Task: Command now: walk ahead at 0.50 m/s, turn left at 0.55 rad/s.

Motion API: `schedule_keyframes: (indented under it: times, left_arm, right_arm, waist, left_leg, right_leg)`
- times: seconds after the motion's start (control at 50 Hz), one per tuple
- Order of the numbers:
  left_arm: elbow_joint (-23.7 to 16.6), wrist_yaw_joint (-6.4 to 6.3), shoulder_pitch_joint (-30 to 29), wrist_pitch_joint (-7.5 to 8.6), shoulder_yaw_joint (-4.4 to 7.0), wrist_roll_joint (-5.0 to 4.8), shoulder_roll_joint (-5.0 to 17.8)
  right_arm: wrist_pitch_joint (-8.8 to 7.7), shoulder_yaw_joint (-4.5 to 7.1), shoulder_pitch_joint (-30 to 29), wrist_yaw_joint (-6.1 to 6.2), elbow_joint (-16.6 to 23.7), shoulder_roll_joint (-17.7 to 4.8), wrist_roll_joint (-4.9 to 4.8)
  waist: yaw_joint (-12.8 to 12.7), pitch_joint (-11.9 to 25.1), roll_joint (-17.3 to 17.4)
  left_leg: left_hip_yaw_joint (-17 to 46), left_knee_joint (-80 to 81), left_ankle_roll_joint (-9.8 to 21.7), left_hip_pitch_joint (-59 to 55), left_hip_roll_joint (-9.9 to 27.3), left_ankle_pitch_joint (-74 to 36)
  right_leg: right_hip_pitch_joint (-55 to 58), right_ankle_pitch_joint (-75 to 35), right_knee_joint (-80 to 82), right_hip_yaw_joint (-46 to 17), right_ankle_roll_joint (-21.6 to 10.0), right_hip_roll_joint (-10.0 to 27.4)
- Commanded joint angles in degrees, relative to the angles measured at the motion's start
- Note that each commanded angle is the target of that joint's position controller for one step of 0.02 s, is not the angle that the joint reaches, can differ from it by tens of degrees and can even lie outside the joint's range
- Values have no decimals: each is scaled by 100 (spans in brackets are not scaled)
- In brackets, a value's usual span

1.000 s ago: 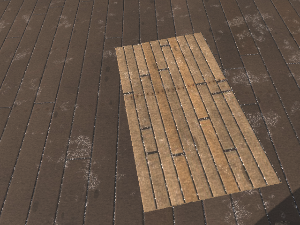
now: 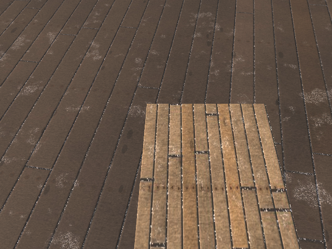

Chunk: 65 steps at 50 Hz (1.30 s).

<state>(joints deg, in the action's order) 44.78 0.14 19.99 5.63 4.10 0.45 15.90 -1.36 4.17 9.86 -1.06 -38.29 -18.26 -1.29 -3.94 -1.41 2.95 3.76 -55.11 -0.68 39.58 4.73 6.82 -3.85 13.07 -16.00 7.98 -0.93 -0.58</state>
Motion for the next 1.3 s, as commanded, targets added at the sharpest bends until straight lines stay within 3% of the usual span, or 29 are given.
schedule_keyframes:
  times: [0.02, 0.14, 0.18, 0.2, 0.22, 0.24, 0.26, 0.28, 0.34, 0.4, 0.5, 0.66, 0.72, 0.76, 0.78, 0.8, 0.82, 0.84, 0.88, 0.9, 0.96, 1.06, 1.14, 1.2, 1.22, 1.24, 1.26, 1.28, 1.3]
  left_arm:
    - [-355, -55, -424, 75, 203, -36, 897]
    - [-95, -76, -132, -98, 295, -183, 1217]
    - [-96, -117, -155, -179, 347, -225, 1410]
    - [-126, -143, -232, -218, 328, -249, 1391]
    - [-230, -173, -169, -192, 239, -149, 1196]
    - [-599, -90, 370, -61, -44, 83, 322]
    - [-669, -16, -167, 157, -11, -101, 743]
    - [-853, 18, -720, 243, 64, -303, 1028]
    - [-776, -67, -647, 237, 78, 1, 970]
    - [-630, -29, -419, 51, 30, 32, 763]
    - [-758, 35, -1275, -5, -116, -44, 438]
    - [-1178, 323, -2241, 37, -152, -177, 431]
    - [-1181, 380, -1780, 15, -80, -134, 572]
    - [-898, 302, -365, -23, 164, -118, 1016]
    - [-862, 232, 378, -46, 327, -51, 1640]
    - [-810, 235, 517, -48, 295, -162, 1500]
    - [-813, 202, 490, -90, 169, -178, 1052]
    - [-884, 170, 172, -122, 143, -140, 970]
    - [-1018, 149, -383, -151, 77, -85, 825]
    - [-1082, 133, -511, -156, 80, -41, 867]
    - [-1036, 65, -596, -137, 100, -90, 891]
    - [-821, -65, -210, -223, 169, -172, 1067]
    - [-677, -97, 90, -304, 177, -225, 1038]
    - [-695, -110, -53, -355, 181, -189, 978]
    - [-728, -97, -85, -354, 124, -167, 807]
    - [-821, -68, -88, -328, -4, -102, 456]
    - [-948, -61, 723, -275, -125, -218, 91]
    - [-891, -87, 708, -264, -47, -289, 620]
    - [-913, -97, 111, -296, 68, -261, 1001]
  right_arm:
    - [-88, -75, -408, -124, 459, 25, 8]
    - [-84, -36, -1065, -290, 837, -133, -12]
    - [-37, 115, -500, -272, 772, -405, 18]
    - [-15, 278, 396, -224, 543, -659, 1]
    - [43, 473, 1410, -109, 296, -1072, -18]
    - [0, 545, 1216, -54, 337, -1757, -57]
    - [-94, 411, 1414, -73, 522, -1332, -16]
    - [-174, 308, 1238, -98, 423, -990, 25]
    - [-228, 154, 307, -67, 561, -577, 90]
    - [-296, 105, 228, -10, 405, -476, 109]
    - [-337, 63, 616, 81, 6, -580, 108]
    - [-284, 88, 1150, 87, -535, -770, 102]
    - [-191, 120, 974, 156, -521, -902, 110]
    - [-124, 96, 803, 238, -416, -915, 129]
    - [-230, -43, 1190, 244, -171, -544, 226]
    - [-392, -194, 1413, 149, -187, -187, 272]
    - [-537, -78, 978, 37, -108, -721, 102]
    - [-619, -87, 467, -12, 77, -730, -35]
    - [-619, -59, 193, 41, 147, -660, 175]
    - [-573, -54, 322, 54, 178, -623, 201]
    - [-435, -96, 460, 116, 123, -435, 243]
    - [-464, -202, -642, 95, 348, -174, 209]
    - [-549, -109, -1014, 21, 454, -395, 104]
    - [-620, 24, -591, 20, 358, -594, 76]
    - [-641, 102, -126, 56, 260, -716, 114]
    - [-655, 192, 641, 111, 207, -995, 211]
    - [-560, 317, 1201, 117, 20, -1449, 250]
    - [-518, 264, 1251, 73, -11, -1069, 108]
    - [-499, 164, 1008, 90, 58, -695, 100]
  waist:
    - [74, -177, -616]
    - [41, -303, -677]
    - [449, 186, -867]
    - [965, 656, -763]
    - [1405, 1171, -343]
    - [636, 1631, 1286]
    - [1073, 2399, 701]
    - [1127, 1545, 354]
    - [393, 580, -167]
    - [222, 484, -98]
    - [616, 129, 32]
    - [998, -328, -55]
    - [661, 121, 145]
    - [-122, 1010, 48]
    - [-170, 1844, -906]
    - [-45, 2456, -1838]
    - [-260, 2068, -1176]
    - [-210, 1311, -760]
    - [189, 442, -82]
    - [370, 354, -379]
    - [521, 286, -562]
    - [103, 201, -715]
    - [21, 222, -837]
    - [343, 274, -1032]
    - [588, 541, -987]
    - [926, 1237, -477]
    - [673, 1986, 1219]
    - [777, 1765, 1150]
    - [930, 1002, 527]
  left_leg:
    - [-88, 885, 60, 76, 95, -744]
    - [-655, 1801, 487, -324, -191, -47]
    - [-1000, 1887, 756, -1341, -639, 480]
    - [-1074, 2255, 966, -2599, -900, 179]
    - [-252, 2336, 1248, -4421, -529, 11]
    - [3070, 2818, 2269, -6208, 1043, 976]
    - [4487, 3695, 2496, -6434, 1437, 1796]
    - [3645, 3837, 2181, -5899, 1283, 1399]
    - [2153, 3987, 1813, -3699, 680, -395]
    - [1450, 4199, 1847, -2996, 553, -1492]
    - [413, 4405, 1376, -2849, 194, -1504]
    - [251, 4192, 1184, -4437, 873, -1467]
    - [-60, 3346, 961, -4701, 829, -3883]
    - [-463, 1384, 662, -3963, 488, -4834]
    - [-704, -805, 285, -1902, -67, -2662]
    - [-121, -2251, 26, -239, -1067, 2315]
    - [486, -2551, 123, 410, -652, 2203]
    - [368, -2302, 177, 590, -393, 1790]
    - [203, -1285, 116, 186, -33, 1271]
    - [189, -1087, 25, -135, 3, 1211]
    - [-2, -299, -270, -456, 6, 967]
    - [-91, 1798, -396, -1066, -365, -946]
    - [150, 2566, -273, -1328, -518, -936]
    - [137, 2908, 17, -1969, -508, -377]
    - [137, 3079, 197, -2755, -374, -342]
    - [918, 3009, 567, -4092, 504, 12]
    - [3293, 3260, 1534, -6006, 1810, 933]
    - [4255, 3684, 1568, -5878, 2021, 2446]
    - [3447, 3815, 1292, -5199, 1722, 2521]
  right_leg:
    - [80, -1736, 703, -536, -848, 1515]
    - [787, -3049, 171, 30, -606, 1716]
    - [856, -4999, -944, 264, -485, 1648]
    - [466, -5225, -2083, 447, -333, 1469]
    - [-920, -3742, -3748, 435, -85, 1250]
    - [-3543, 1847, -5807, 18, 271, 119]
    - [-4119, 2129, -6473, -1338, 204, -5]
    - [-4555, 1531, -6368, -1365, 104, 243]
    - [-3562, 533, -5164, -1366, 130, 754]
    - [-3143, 232, -4575, -1155, 353, 809]
    - [-3121, -1748, -2835, -935, 342, 739]
    - [-3820, -1468, -1612, -950, -159, 407]
    - [-2986, -670, -1568, -561, -434, 7]
    - [-799, -1058, -1358, -573, -804, -200]
    - [1504, -1270, -1441, -2749, -1623, 1182]
    - [2744, -679, -581, -5305, -2390, 2066]
    - [2630, 125, -363, -4955, -2023, 1857]
    - [1848, 61, -263, -4170, -1783, 1662]
    - [305, -951, 52, -3299, -1564, 1248]
    - [-171, -1362, 172, -3223, -1638, 1153]
    - [-894, -1926, 322, -2640, -1637, 875]
    - [-1321, -1382, 196, -2256, -1208, 464]
    - [-782, -764, -210, -2908, -1055, 680]
    - [-542, -790, -759, -3305, -872, 750]
    - [-691, -918, -1268, -3160, -709, 514]
    - [-1265, -382, -2691, -2716, -506, 179]
    - [-3213, 1885, -4544, -1857, -103, -636]
    - [-4081, 2026, -5443, -1839, -22, -179]
    - [-4260, 1489, -5733, -1826, 13, 32]
